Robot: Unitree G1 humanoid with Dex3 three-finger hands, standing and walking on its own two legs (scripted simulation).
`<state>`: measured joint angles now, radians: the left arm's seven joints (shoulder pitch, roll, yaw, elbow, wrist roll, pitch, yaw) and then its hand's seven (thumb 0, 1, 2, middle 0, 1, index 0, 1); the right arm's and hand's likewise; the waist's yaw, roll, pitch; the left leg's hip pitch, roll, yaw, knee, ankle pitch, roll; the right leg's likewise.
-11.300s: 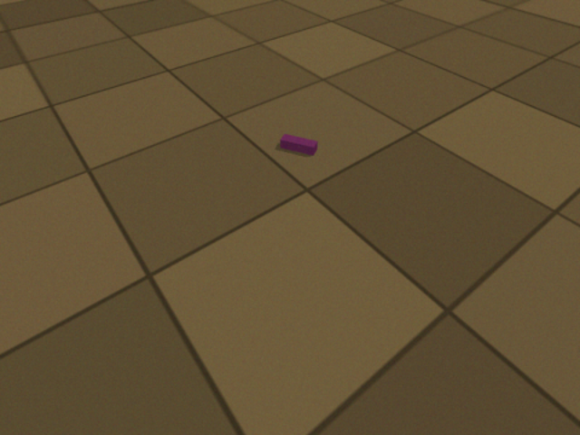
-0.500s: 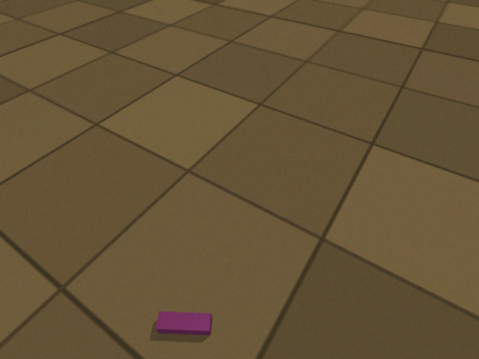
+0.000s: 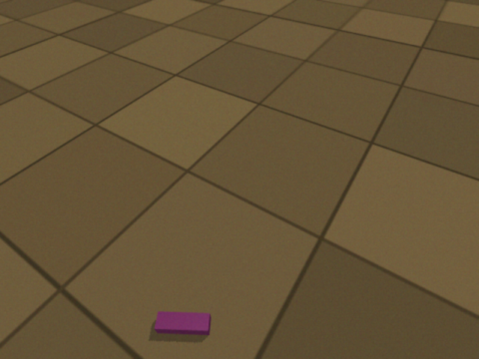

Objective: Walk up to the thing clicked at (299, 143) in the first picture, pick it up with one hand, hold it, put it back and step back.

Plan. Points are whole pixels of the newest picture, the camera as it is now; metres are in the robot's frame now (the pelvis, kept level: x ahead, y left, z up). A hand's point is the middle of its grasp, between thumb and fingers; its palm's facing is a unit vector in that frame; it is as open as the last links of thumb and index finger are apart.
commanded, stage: stand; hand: left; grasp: from above
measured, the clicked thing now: (183, 323) +0.42 +0.24 -0.75
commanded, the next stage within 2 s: rise first in 1.20 s
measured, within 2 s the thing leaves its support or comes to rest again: neither
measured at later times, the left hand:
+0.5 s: hand out of the picture +0.08 +0.25 -0.15, palm faces -0.03 -0.94 -0.35, open 7.4 cm
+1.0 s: hand out of the picture +0.08 +0.25 -0.16, palm faces -0.02 -0.94 -0.35, open 7.4 cm
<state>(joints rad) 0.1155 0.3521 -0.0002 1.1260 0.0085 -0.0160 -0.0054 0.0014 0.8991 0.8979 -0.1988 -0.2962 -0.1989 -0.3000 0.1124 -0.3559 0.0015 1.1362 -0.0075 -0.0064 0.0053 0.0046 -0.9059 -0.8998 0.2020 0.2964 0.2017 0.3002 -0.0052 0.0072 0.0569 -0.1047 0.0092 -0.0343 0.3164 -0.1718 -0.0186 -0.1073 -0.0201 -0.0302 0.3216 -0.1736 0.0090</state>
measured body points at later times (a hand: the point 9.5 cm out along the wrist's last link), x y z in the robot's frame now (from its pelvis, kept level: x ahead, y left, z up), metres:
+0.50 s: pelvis +0.00 +0.00 +0.00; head +0.01 +0.00 +0.45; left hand +0.08 +0.30 -0.13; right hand +0.07 -0.30 -0.14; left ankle +0.00 +0.13 -0.75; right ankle +0.00 -0.12 -0.75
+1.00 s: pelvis +0.01 +0.00 +0.00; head +0.01 +0.00 +0.45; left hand +0.08 +0.30 -0.13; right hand +0.08 -0.30 -0.13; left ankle +0.00 +0.13 -0.75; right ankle +0.00 -0.12 -0.75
